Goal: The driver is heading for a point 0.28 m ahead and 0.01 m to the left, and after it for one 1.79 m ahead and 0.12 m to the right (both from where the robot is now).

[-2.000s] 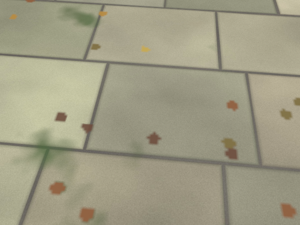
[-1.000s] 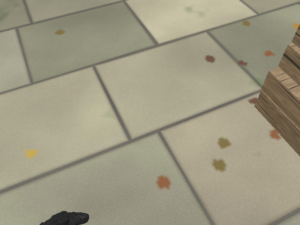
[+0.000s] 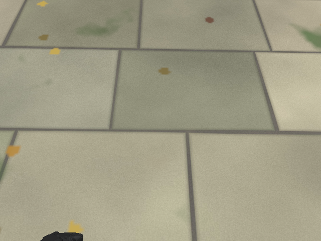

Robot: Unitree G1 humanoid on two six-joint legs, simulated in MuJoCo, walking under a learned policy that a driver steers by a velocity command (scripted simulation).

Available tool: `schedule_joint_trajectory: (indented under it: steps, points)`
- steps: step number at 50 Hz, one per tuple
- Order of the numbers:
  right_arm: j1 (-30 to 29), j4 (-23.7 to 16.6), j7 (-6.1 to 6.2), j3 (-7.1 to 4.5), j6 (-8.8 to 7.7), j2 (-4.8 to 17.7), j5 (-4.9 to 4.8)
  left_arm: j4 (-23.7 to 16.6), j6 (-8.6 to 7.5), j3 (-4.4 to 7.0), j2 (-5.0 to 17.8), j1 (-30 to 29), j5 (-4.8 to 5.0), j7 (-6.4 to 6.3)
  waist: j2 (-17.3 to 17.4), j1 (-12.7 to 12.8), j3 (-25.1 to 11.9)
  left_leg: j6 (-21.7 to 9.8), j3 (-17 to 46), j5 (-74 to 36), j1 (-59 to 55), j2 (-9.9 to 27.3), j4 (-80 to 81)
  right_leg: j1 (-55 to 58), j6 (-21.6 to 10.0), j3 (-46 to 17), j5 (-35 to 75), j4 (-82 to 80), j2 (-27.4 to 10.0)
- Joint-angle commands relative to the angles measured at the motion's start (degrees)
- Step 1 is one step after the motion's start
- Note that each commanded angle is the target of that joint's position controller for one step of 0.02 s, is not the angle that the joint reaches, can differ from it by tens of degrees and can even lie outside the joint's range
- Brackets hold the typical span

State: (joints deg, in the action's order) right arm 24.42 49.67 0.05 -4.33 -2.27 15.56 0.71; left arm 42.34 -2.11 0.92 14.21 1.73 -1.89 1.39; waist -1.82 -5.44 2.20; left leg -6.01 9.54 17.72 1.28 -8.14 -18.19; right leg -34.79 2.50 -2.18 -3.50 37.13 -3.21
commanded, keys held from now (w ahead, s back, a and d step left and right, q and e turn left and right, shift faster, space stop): w+q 0.06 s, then q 0.34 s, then e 0.60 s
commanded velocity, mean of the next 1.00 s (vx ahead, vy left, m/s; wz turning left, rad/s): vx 0.15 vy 0.00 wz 0.14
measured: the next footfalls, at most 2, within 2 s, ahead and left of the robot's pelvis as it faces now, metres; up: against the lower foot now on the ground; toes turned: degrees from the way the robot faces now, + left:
right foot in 0.08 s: +0.22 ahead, -0.13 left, +0.00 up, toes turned +5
left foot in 0.54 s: +0.24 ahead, +0.11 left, +0.00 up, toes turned +17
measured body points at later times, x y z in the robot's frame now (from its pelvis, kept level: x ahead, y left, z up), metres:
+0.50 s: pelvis +0.17 -0.02 +0.00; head +0.20 -0.01 +0.45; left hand +0.15 +0.25 -0.13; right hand +0.40 -0.21 -0.11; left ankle +0.21 +0.10 -0.71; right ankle +0.18 -0.13 -0.74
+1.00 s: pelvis +0.17 -0.03 -0.01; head +0.19 -0.05 +0.44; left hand +0.23 +0.25 -0.12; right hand +0.32 -0.29 -0.14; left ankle +0.20 +0.10 -0.72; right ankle +0.16 -0.11 -0.74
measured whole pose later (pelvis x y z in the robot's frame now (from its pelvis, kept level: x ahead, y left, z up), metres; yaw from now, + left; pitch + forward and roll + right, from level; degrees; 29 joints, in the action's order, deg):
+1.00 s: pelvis +0.17 -0.03 -0.01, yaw +4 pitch -1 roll +1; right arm 8.9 45.1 2.0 -3.4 3.3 16.0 1.3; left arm 44.6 2.8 3.3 14.7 15.3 -1.3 1.1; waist 2.2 1.1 2.7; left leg 0.3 -6.7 23.9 22.4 3.4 -42.4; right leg -15.0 -3.9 2.1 -19.6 35.2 1.6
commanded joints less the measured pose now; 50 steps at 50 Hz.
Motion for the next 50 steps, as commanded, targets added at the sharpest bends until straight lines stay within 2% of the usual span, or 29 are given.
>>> schedule_joint_trajectory:
  steps: [1,2,3,4,5,6,7,8,9,11,13,17,20,24,26,27,28,29,30,31,33,36,40,44,46,47,48,49,50]
  points:
    - [-0.6,-3.7,0.75,-2.37,-0.56,10.3,0.45,-5.3,-1.74,1.38,6.3,-2.6,0.47,-0.28,6.9,2.8,-0.9,-4.6,12.0,-31.6,1.5,15.4,-2.2,7.4,-1.6,0.4,-2.9,-5.9,2.8]
    - [-2.5,-4.3,0.65,-2.49,-0.73,10.9,0.52,-4.0,-2.04,1.86,7.5,2.0,0.57,-0.67,7.0,5.0,-2.4,-3.4,12.2,-35.4,3.7,14.7,-5.7,14.8,-2.5,0.8,-5.3,-7.4,4.2]
    - [-3.6,-4.5,0.24,-2.42,-1.07,10.9,0.17,-2.0,-2.66,2.52,8.8,9.1,0.41,-1.30,4.8,8.7,-5.7,-2.1,10.6,-37.1,5.9,11.9,-14.0,24.7,-3.8,1.2,-4.6,-11.2,4.6]
    - [-3.3,-5.4,-0.28,-1.68,-1.52,8.1,-0.67,-1.4,-3.42,3.44,12.2,16.8,-0.81,-2.27,-0.3,11.8,-12.1,-0.1,6.6,-30.0,11.2,7.6,-28.2,36.8,-6.4,-6.9,-9.1,-13.5,-4.2]
    - [0.8,-7.4,0.04,-0.25,-1.41,2.0,-2.51,-2.3,-3.09,4.24,16.8,19.8,-2.14,-3.12,-10.6,10.2,-18.0,2.1,-1.3,6.2,27.0,-0.2,-44.5,50.4,-10.7,-27.3,-4.3,-15.8,-20.7]
    - [5.0,-7.4,0.65,-0.87,-0.63,6.2,-1.11,-2.3,-2.13,4.62,16.5,17.5,-0.69,-2.84,-13.4,6.7,-20.4,2.1,-3.2,16.0,32.3,0.8,-52.6,47.9,-15.9,-40.3,4.1,-17.0,-24.9]
    - [3.3,-5.4,1.00,-1.30,0.45,8.0,-0.06,-3.5,-1.80,3.27,10.3,13.7,0.02,-2.55,-3.7,5.5,-13.2,2.4,-2.9,12.0,32.7,4.5,-55.7,40.9,-15.7,-31.3,8.8,-15.9,-22.5]
    - [-0.3,-5.5,0.56,-1.27,0.93,7.5,0.37,-3.4,-1.90,2.12,6.1,11.6,0.55,-2.32,0.6,5.7,-7.7,3.3,-4.0,9.2,31.8,5.9,-54.1,34.4,-14.6,-20.7,16.9,-16.2,-18.8]
    - [-1.6,-5.8,0.13,-1.29,1.51,6.5,0.51,-3.3,-1.93,1.55,4.7,10.6,0.36,-2.30,-0.5,4.9,-5.9,3.9,-4.6,7.7,30.7,7.5,-51.8,31.2,-12.6,-13.6,21.3,-17.2,-15.7]
    - [-2.1,-6.4,-0.97,-1.24,3.10,5.5,1.19,-2.2,-2.35,1.66,5.5,11.1,0.66,-2.34,-5.2,4.1,-4.5,5.2,-6.2,5.8,28.8,7.6,-50.7,27.2,-12.0,-5.8,30.1,-18.2,-12.8]
    - [-3.2,-7.5,-1.67,-1.20,3.80,5.0,0.77,-1.7,-2.75,2.08,6.6,12.2,0.80,-2.16,-5.5,3.6,-6.2,5.8,-6.5,3.6,29.0,7.0,-49.6,27.6,-12.8,-2.6,34.9,-18.5,-12.9]
    - [-9.1,-10.4,-2.51,-0.44,4.72,3.7,0.90,-1.5,-1.80,2.50,7.3,11.4,0.85,-2.57,-5.7,3.7,-4.9,6.6,-8.4,-2.6,30.9,8.7,-41.5,26.8,-13.2,3.4,30.1,-20.2,-12.9]
    - [-12.6,-12.1,-3.20,0.42,4.80,2.5,0.84,-1.4,-1.12,2.85,7.9,11.2,0.91,-2.51,-6.3,4.5,-4.5,6.0,-10.8,-7.2,25.0,9.4,-31.2,24.1,-12.0,8.3,24.9,-19.5,-11.8]
    - [-14.6,-12.6,-2.44,0.89,4.39,2.5,0.86,0.6,-0.27,3.42,9.7,15.0,0.94,-1.60,-6.9,6.5,-5.0,4.7,-11.3,-2.6,18.8,6.8,-20.2,25.8,-12.1,5.8,23.7,-15.6,-12.3]
    - [-11.5,-11.0,-1.66,1.28,3.24,1.7,1.37,1.4,0.56,3.00,8.7,14.2,1.68,-1.50,-4.3,4.5,-5.4,3.4,-11.3,-9.5,10.5,6.3,-7.1,24.5,-10.0,5.1,16.5,-10.7,-10.5]
    - [-9.7,-10.1,-1.05,1.40,2.29,2.8,2.18,2.0,0.76,2.06,6.0,16.5,1.35,-1.29,1.1,4.0,-7.5,2.9,-6.9,-19.1,2.4,11.2,-1.0,21.5,-7.2,5.9,8.6,-6.9,-8.0]
    - [-7.6,-10.7,-0.23,1.64,1.32,5.8,3.17,0.7,1.07,0.33,0.4,19.9,0.74,-1.04,12.3,5.3,-12.1,1.0,8.3,-43.5,-5.8,28.4,-1.6,15.9,-4.0,8.5,-18.3,1.1,-4.6]
    - [-10.1,-10.4,1.11,1.64,1.60,6.3,0.63,2.2,2.75,0.25,0.4,22.3,2.38,-1.29,16.6,5.3,-14.3,-8.1,8.8,-45.5,-0.2,31.3,-2.7,18.1,-3.4,4.9,-32.2,3.4,0.4]
    - [-12.1,-10.5,1.40,1.75,1.87,5.0,0.21,2.1,3.79,1.23,4.9,18.6,2.34,-1.48,12.7,4.3,-10.0,-8.9,7.1,-37.4,2.9,28.7,-1.0,16.2,-3.1,2.5,-32.7,6.6,1.1]
    - [-14.0,-10.1,1.76,2.12,2.00,4.8,0.33,1.5,4.16,1.94,5.9,15.5,2.07,-1.41,12.1,4.6,-5.7,-7.6,4.2,-32.8,5.9,26.5,0.6,14.0,-3.1,1.6,-30.9,9.1,2.0]
    - [-16.1,-10.0,2.60,1.84,2.57,5.6,0.20,2.9,4.49,3.03,7.1,16.8,1.34,-1.35,11.2,6.4,-4.0,-5.4,-1.3,-31.8,7.7,23.5,1.2,13.6,-2.7,1.5,-26.4,13.0,2.4]
    - [-16.1,-9.8,2.78,1.48,2.81,5.1,0.01,3.8,4.83,3.43,5.5,18.6,1.07,-1.41,7.9,6.8,-5.6,-6.4,-5.4,-33.1,7.6,23.5,0.0,12.8,-1.6,2.4,-25.1,20.4,3.2]
    - [-16.7,-9.0,2.58,1.10,3.20,4.3,0.82,1.9,5.75,3.16,3.6,15.3,1.07,-0.88,10.0,5.8,-4.1,-6.5,-7.3,-19.6,9.5,23.6,0.4,12.8,-1.6,3.9,-23.3,14.2,2.3]
    - [-16.4,-8.2,1.98,0.07,3.43,6.2,1.05,0.3,5.77,3.25,4.0,15.0,1.30,-0.17,10.9,5.5,-5.8,-6.4,-7.0,-18.3,9.8,25.7,-1.9,17.0,-3.2,5.8,-22.7,6.5,2.6]
    - [-18.0,-8.2,1.93,-0.48,3.77,7.5,0.51,0.7,5.25,3.23,3.7,18.0,1.33,0.10,9.3,7.9,-6.4,-3.3,-9.3,-16.1,12.8,25.0,-5.8,23.5,-5.1,7.4,-16.3,-3.6,3.6]
    - [-17.1,-7.6,1.84,-0.69,4.07,7.2,0.51,1.0,4.74,3.48,5.0,19.0,0.99,0.10,5.6,8.4,-5.0,0.4,-11.8,-9.8,16.8,23.3,-10.3,26.9,-6.3,4.3,-11.9,-11.2,3.5]
    - [-14.5,-7.9,1.38,-0.24,4.58,4.4,0.74,0.1,4.03,4.46,9.8,18.6,0.10,-0.38,-8.5,7.2,-2.8,5.4,-17.8,3.7,25.2,16.9,-23.8,28.4,-8.9,-13.2,-11.2,-22.2,-7.6]
    - [-19.8,-11.8,2.12,0.39,5.17,3.2,0.18,-0.6,4.11,6.45,17.6,19.5,0.29,-0.67,-17.6,9.2,1.9,7.6,-15.5,18.2,34.7,6.7,-31.8,23.3,-16.8,-30.1,2.9,-25.0,-19.2]
    - [-21.3,-11.6,2.35,0.37,5.57,4.1,0.70,-0.4,4.20,6.28,15.4,20.0,-0.01,-1.18,-9.6,9.2,1.9,7.3,-9.3,16.4,33.6,8.7,-40.3,22.1,-19.0,-27.0,4.3,-24.2,-18.1]
Keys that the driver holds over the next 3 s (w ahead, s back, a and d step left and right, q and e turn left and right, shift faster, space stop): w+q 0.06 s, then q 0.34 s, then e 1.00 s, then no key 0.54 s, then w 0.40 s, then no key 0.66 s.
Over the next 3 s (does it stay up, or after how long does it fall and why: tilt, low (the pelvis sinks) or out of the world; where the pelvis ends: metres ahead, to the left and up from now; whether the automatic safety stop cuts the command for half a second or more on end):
stays up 0.40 -0.04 0.00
